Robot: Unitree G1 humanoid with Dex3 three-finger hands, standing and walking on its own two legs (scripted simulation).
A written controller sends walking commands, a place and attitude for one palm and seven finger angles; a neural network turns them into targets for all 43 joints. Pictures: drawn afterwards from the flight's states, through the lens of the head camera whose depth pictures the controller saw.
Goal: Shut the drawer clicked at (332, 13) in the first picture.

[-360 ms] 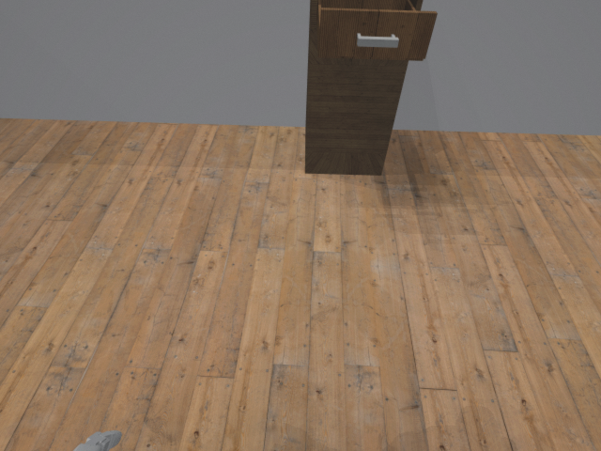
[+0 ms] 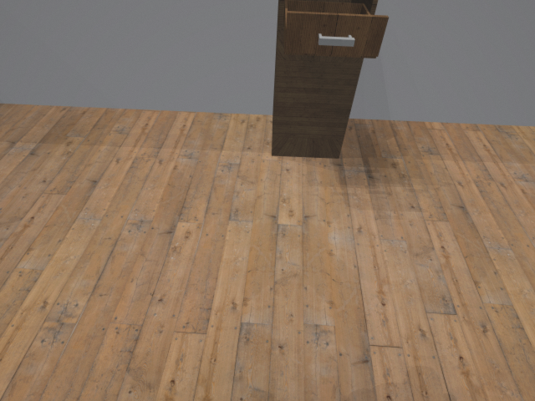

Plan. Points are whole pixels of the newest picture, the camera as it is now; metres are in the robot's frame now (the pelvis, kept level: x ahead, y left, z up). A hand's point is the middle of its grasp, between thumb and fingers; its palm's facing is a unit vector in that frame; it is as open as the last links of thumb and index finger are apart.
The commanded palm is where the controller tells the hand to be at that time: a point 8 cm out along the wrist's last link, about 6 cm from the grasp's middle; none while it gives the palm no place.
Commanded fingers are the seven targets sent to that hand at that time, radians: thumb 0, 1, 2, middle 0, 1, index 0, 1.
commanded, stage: stand and wait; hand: left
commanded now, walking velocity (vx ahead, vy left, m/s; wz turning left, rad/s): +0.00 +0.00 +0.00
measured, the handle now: (335, 39) +1.29 -0.16 +0.03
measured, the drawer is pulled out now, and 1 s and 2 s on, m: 0.28 0.28 0.28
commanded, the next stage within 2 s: look at it before walking up in 0.46 s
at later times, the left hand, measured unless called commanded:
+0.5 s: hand out of the picture +0.06 +0.24 -0.15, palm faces -0.03 -0.94 -0.34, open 7.4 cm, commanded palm none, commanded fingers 0.00 0.90 0.90 -0.20 -0.30 -0.20 -0.30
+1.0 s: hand out of the picture +0.07 +0.23 -0.15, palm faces -0.04 -0.94 -0.33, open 7.4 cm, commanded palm none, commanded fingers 0.00 0.90 0.90 -0.20 -0.30 -0.20 -0.30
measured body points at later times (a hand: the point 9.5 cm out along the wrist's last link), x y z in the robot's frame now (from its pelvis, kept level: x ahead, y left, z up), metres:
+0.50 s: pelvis -0.01 -0.01 +0.00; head -0.02 -0.01 +0.45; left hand +0.06 +0.29 -0.13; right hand +0.06 -0.30 -0.13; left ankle +0.00 +0.11 -0.74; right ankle +0.00 -0.13 -0.74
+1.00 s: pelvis +0.00 -0.01 +0.00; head +0.00 -0.01 +0.45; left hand +0.07 +0.28 -0.13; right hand +0.07 -0.31 -0.13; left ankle +0.00 +0.11 -0.74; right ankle +0.00 -0.13 -0.74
